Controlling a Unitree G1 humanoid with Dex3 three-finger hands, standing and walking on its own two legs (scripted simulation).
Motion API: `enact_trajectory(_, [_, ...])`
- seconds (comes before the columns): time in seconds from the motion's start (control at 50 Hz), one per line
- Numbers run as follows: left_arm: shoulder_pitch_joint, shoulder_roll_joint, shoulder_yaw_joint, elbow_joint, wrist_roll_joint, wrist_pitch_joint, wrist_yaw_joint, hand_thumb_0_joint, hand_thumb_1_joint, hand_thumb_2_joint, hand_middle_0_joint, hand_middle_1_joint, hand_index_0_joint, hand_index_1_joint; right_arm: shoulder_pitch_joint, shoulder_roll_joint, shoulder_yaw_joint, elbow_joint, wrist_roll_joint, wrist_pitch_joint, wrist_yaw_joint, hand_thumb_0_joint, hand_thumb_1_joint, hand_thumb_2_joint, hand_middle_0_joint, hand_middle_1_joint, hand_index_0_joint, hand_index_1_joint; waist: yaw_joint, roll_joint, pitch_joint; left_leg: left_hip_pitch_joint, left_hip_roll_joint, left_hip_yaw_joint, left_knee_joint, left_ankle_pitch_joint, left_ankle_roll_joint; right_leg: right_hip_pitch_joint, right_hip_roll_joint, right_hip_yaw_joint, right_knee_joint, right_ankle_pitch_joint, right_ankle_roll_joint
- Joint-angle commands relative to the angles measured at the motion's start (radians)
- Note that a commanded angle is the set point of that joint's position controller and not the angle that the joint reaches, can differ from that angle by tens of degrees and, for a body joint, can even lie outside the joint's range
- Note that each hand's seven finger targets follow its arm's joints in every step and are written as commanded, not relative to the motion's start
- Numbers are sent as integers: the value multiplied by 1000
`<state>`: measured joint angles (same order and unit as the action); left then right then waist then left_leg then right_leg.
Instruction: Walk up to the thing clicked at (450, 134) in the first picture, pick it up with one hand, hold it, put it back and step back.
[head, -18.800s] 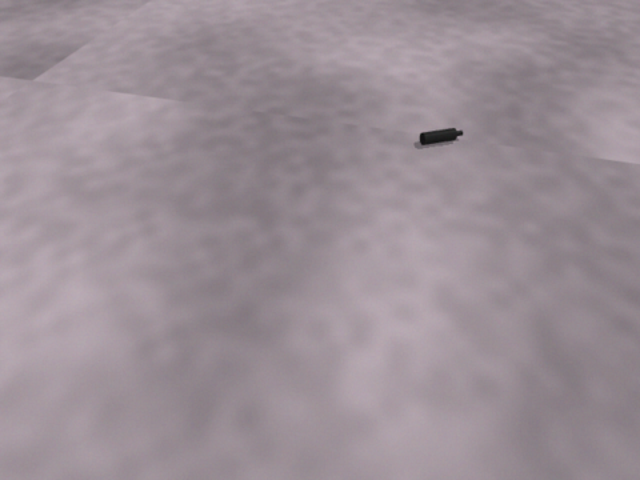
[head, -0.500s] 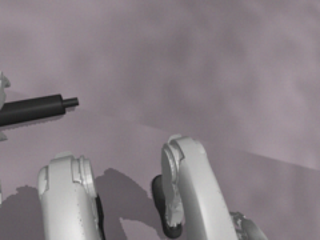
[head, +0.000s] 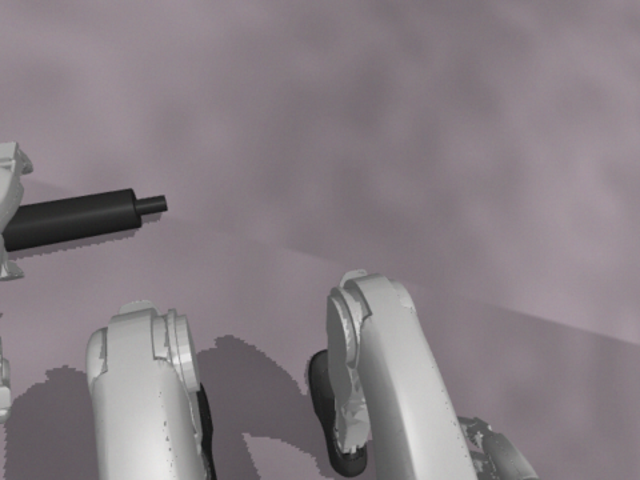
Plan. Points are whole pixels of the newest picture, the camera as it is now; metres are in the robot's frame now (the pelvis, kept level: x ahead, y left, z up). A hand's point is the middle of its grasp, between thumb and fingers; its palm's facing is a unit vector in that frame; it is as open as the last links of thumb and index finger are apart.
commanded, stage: rise first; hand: left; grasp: from above
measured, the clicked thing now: (89, 216) +0.47 +0.28 -0.30
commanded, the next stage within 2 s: approach in 0.24 s
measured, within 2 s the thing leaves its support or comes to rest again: neither
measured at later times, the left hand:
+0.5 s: hand (8, 227) +0.43 +0.33 -0.18, palm faces -0.47 -0.06 -0.88, open 14.1 cm
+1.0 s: hand (45, 203) +0.46 +0.29 -0.18, palm faces -0.47 -0.08 -0.88, open 14.1 cm
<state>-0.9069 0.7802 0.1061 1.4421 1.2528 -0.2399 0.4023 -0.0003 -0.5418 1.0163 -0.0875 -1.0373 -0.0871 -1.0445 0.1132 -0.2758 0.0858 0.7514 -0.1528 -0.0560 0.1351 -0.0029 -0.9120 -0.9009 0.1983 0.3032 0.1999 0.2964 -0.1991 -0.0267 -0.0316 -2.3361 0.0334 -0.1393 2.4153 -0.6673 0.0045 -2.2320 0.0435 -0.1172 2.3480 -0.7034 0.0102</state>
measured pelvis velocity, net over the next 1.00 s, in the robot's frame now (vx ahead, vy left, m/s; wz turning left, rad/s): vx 0.00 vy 0.00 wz -0.01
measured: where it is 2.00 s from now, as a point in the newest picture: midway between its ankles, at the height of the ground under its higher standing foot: (271, 449)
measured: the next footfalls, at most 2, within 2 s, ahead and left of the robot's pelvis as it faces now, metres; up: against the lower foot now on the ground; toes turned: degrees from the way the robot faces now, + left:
none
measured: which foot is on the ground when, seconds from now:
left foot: down 0.00-1.00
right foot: down 0.00-1.00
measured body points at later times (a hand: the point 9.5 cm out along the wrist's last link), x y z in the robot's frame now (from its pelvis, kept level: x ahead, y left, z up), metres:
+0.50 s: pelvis +0.00 +0.00 +0.00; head +0.23 +0.09 +0.37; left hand +0.45 +0.33 -0.13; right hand +0.07 -0.27 -0.11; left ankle +0.08 +0.13 -0.29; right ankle +0.09 -0.11 -0.29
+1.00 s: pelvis +0.00 +0.00 -0.01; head +0.24 +0.05 +0.37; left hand +0.48 +0.29 -0.13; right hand +0.03 -0.27 -0.11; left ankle +0.08 +0.13 -0.29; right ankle +0.09 -0.11 -0.29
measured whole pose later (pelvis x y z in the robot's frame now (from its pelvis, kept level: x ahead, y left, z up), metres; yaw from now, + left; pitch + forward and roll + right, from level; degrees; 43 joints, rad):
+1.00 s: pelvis +0.00 +0.00 -0.01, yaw -1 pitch +32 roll -7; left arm -1.02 0.77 0.10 1.58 1.18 -0.09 0.42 0.00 -0.54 1.01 -0.08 -1.04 -0.09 -1.05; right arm 0.15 -0.30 0.15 0.72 -0.15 -0.08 0.15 0.00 -0.91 -0.89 0.20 0.30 0.20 0.30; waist -0.29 0.00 0.01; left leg -2.35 0.06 -0.14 2.43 -0.66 0.01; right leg -2.27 0.07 -0.11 2.36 -0.67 0.02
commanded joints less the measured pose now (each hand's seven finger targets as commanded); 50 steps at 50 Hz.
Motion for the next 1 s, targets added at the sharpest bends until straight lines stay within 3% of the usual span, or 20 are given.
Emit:
enact_trajectory(0.0, [-269, 242, 23, -106, -21, 1, 35, 0, -557, 1013, -70, -1050, -70, -1050, 204, -238, -77, -10, 1, -7, -11, 0, -904, -901, 200, 300, 200, 300, -22, 254, -649, 505, -19, 72, -221, 164, 28, 305, 27, -52, -256, 242, -39])
enact_trajectory(0.1, [-263, 291, 52, -144, -20, -7, 33, 0, -554, 1015, -78, -1036, -75, -1039, 197, -238, -77, -16, 1, -8, -11, 0, -903, -901, 200, 300, 200, 300, 8, 285, -677, 504, -18, 77, -221, 151, 26, 316, 27, -46, -254, 221, -42])
enact_trajectory(0.14, [-291, 283, 45, -156, -21, -13, 36, 0, -549, 1006, -76, -1040, -75, -1040, 195, -239, -76, -17, -2, -8, -12, 0, -901, -900, 200, 300, 200, 300, -6, 283, -672, 497, -19, 75, -223, 137, 27, 312, 28, -48, -257, 208, -41])
enact_trajectory(0.22, [-278, 295, 59, -150, -9, -16, 46, 0, -558, 1011, -72, -1043, -71, -1043, 199, -239, -75, -16, -3, -6, -13, 0, -901, -900, 200, 300, 200, 300, 1, 305, -690, 512, -20, 75, -221, 162, 24, 320, 29, -50, -245, 233, -42])
enact_trajectory(0.3, [-268, 270, 38, -107, -4, -12, 50, 0, -570, 1023, -66, -1034, -61, -1039, 189, -239, -73, -14, -3, -3, -13, 0, -900, -899, 200, 300, 200, 300, -5, 319, -653, 521, -21, 69, -234, 145, 19, 274, 30, -60, -237, 214, -49])
enact_trajectory(0.32, [-269, 263, 33, -100, -2, -11, 48, 0, -611, 1087, -74, -992, -39, -1028, 195, -241, -74, -12, -4, -4, -13, 0, -903, -900, 200, 300, 200, 300, -12, 298, -653, 521, -22, 67, -232, 143, 21, 276, 30, -62, -240, 214, -47])
enact_trajectory(0.34, [-277, 260, 21, -87, 2, -7, 47, 0, -563, 1013, -64, -1054, -64, -1054, 198, -244, -72, -12, -4, -6, -13, 0, -899, -895, 200, 300, 200, 300, -22, 292, -636, 513, -19, 68, -224, 144, 23, 270, 29, -61, -243, 218, -45])
enact_trajectory(0.38, [-323, 247, 1, -91, 3, -8, 48, 0, -553, 1009, -67, -1060, -70, -1057, 200, -242, -69, -4, -5, -9, -13, 0, -900, -895, 200, 300, 200, 300, -36, 288, -617, 495, -19, 66, -226, 118, 24, 256, 30, -57, -249, 196, -47])
enact_trajectory(0.5, [-456, 129, -85, -119, -3, -12, 72, 0, -537, 997, -65, -1073, -73, -1063, 226, -246, -64, 11, -11, -28, -17, 0, -896, -893, 200, 300, 200, 300, -94, 348, -655, 560, -12, 45, -233, 120, 10, 216, 31, -81, -240, 204, -48])
enact_trajectory(0.54, [-492, 87, -113, -70, -3, 0, 83, 0, -534, 987, -64, -1085, -77, -1072, 232, -246, -61, 16, -19, -37, -14, 0, -898, -894, 200, 300, 200, 300, -124, 344, -623, 551, -9, 42, -227, 112, 10, 200, 29, -85, -239, 207, -46])
enact_trajectory(0.6, [-471, 119, -92, -60, 10, 35, 117, 0, -548, 1006, -66, -1072, -72, -1065, 240, -254, -56, 11, -21, -41, -10, 0, -898, -894, 200, 300, 200, 300, -90, 399, -667, 595, -10, 46, -243, 160, 1, 216, 29, -86, -224, 248, -51])
enact_trajectory(0.64, [-428, 167, -41, -48, 18, 70, 149, 0, -550, 1017, -68, -1067, -71, -1062, 240, -256, -51, -3, -19, -33, -7, 0, -899, -894, 200, 300, 200, 300, -57, 420, -724, 605, -13, 65, -238, 210, 4, 256, 32, -77, -225, 294, -50])
enact_trajectory(0.68, [-408, 188, -6, -7, 23, 109, 169, 0, -543, 1008, -73, -1050, -76, -1046, 239, -253, -43, -18, -20, -30, 0, 0, -898, -894, 200, 300, 200, 300, -55, 405, -709, 578, -15, 76, -238, 228, 9, 275, 29, -71, -221, 315, -48])
enact_trajectory(0.72, [-420, 194, -9, 25, 20, 143, 174, 0, -567, 1020, -66, -1046, -63, -1047, 219, -250, -32, -36, -15, -22, 4, 0, -899, -895, 200, 300, 200, 300, -63, 372, -699, 534, -14, 82, -229, 211, 22, 285, 37, -61, -235, 311, -47])
enact_trajectory(0.78, [-404, 233, 7, 29, -10, 180, 164, 0, -573, 1032, -71, -1041, -66, -1045, 209, -248, -18, -52, -4, -18, 8, 0, -899, -894, 200, 300, 200, 300, -47, 311, -725, 452, -14, 97, -203, 214, 41, 383, 46, -27, -261, 323, -35])
enact_trajectory(0.8, [-370, 243, 21, 51, -29, 189, 158, 0, -571, 1030, -70, -1030, -64, -1035, 206, -252, -18, -58, 2, -21, 7, 0, -898, -893, 200, 300, 200, 300, -41, 267, -711, 425, -16, 99, -197, 200, 48, 388, 42, -25, -264, 306, -30])
enact_trajectory(0.84, [-332, 246, 8, 84, -55, 195, 128, 0, -574, 1020, -64, -1040, -62, -1041, 192, -239, -12, -51, 6, -23, 9, 0, -898, -894, 200, 300, 200, 300, -42, 221, -669, 341, -14, 97, -189, 160, 54, 417, 52, 1, -269, 248, -30])
enact_trajectory(0.86, [-320, 255, 3, 83, -57, 194, 105, 0, -568, 1012, -66, -1039, -65, -1039, 195, -243, -14, -51, 10, -28, 7, 0, -899, -893, 200, 300, 200, 300, -57, 184, -635, 319, -17, 93, -178, 138, 60, 403, 50, 6, -272, 220, -26])
enact_trajectory(0.94, [-371, 302, 8, 6, -100, 149, 31, 0, -565, 998, -64, -1051, -68, -1046, 194, -243, -9, -59, 13, -35, -2, 0, -895, -892, 200, 300, 200, 300, -66, 156, -625, 299, -16, 78, -171, 89, 59, 427, 48, 15, -281, 140, -26])
enact_trajectory(0.98, [-374, 330, 34, 6, -100, 116, 3, 0, -557, 996, -63, -1061, -69, -1053, 202, -269, -14, -74, 8, -38, -8, 0, -896, -893, 200, 300, 200, 300, -88, 152, -599, 305, -15, 67, -167, 70, 53, 407, 44, -3, -280, 116, -33])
